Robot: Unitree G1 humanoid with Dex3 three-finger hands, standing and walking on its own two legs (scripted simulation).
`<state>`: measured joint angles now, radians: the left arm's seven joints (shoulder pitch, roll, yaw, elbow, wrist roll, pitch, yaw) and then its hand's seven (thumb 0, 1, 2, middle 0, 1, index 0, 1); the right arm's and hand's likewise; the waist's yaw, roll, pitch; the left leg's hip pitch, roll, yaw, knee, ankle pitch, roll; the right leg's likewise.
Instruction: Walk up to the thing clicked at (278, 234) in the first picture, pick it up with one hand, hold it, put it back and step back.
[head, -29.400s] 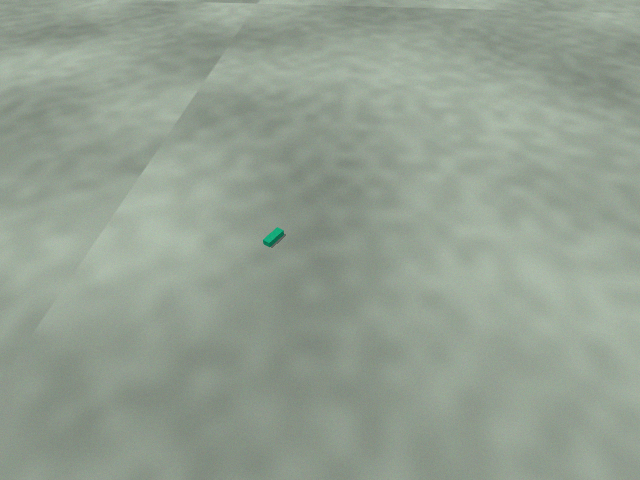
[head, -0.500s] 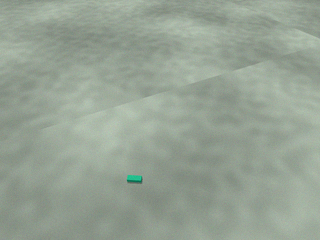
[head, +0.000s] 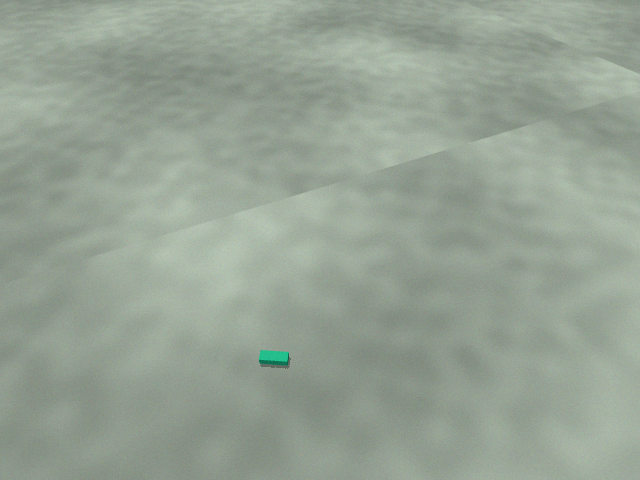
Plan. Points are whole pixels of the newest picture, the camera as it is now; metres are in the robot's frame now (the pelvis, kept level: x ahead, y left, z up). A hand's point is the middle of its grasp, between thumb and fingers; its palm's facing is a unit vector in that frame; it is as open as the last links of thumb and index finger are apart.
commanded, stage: stand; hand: left
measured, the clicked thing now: (274, 357) +0.71 +0.20 -0.77
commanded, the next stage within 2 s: walk up in 0.34 s
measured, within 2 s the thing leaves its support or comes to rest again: neither
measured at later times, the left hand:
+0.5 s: hand out of the picture +0.08 +0.26 -0.15, palm faces -0.06 -0.93 -0.37, open 7.4 cm
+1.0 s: hand out of the picture +0.18 +0.28 -0.18, palm faces +0.03 -0.93 -0.37, open 7.4 cm
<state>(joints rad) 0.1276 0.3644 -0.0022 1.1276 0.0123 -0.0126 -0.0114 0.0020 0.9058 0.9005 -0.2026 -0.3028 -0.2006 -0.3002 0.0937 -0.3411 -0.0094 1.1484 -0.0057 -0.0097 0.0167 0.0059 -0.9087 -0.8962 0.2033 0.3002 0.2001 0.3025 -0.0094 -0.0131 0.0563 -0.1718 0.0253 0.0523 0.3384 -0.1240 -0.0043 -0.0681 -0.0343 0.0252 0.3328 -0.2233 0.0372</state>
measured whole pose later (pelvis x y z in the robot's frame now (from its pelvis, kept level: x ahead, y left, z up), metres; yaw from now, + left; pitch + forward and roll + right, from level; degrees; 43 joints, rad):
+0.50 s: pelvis +0.02 -0.01 +0.00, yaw -2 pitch -2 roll +1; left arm 0.21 0.39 0.04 1.06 0.03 -0.02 -0.04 0.00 0.91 0.90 -0.20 -0.30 -0.20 -0.30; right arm 0.17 -0.37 -0.07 1.05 -0.03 -0.01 0.06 0.00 -0.91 -0.90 0.21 0.30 0.20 0.30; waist -0.01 0.00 0.04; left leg -0.17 0.03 0.06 0.41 -0.21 0.03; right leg -0.20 -0.03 -0.02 0.62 -0.46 -0.03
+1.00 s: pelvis +0.18 +0.01 -0.03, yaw +2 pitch -4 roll +0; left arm 0.33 0.40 0.06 0.90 0.00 -0.05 0.00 0.00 0.90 0.90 -0.20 -0.30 -0.20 -0.30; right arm 0.16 -0.37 -0.07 0.87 -0.04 -0.01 0.09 0.01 -0.91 -0.90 0.20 0.30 0.20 0.30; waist 0.03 -0.02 0.18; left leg -0.39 0.00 0.05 0.64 -0.19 0.04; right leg -0.04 -0.06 -0.03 0.81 -0.50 -0.01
